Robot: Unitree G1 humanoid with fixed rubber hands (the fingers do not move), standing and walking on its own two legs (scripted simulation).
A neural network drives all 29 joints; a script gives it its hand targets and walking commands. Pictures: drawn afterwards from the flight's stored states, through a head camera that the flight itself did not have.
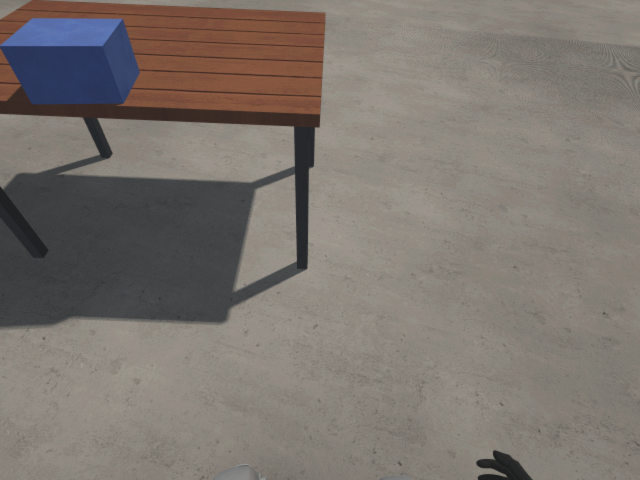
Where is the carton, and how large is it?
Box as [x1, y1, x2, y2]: [0, 18, 139, 103]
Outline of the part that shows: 0,45 3,53 32,103 123,103 139,72 122,19 32,18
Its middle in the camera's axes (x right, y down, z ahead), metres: -0.62 -0.46 +0.99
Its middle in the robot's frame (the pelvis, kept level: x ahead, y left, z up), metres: +1.07 +0.61 +0.03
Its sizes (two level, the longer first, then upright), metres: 0.225 0.177 0.142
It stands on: a table, 0.69 m high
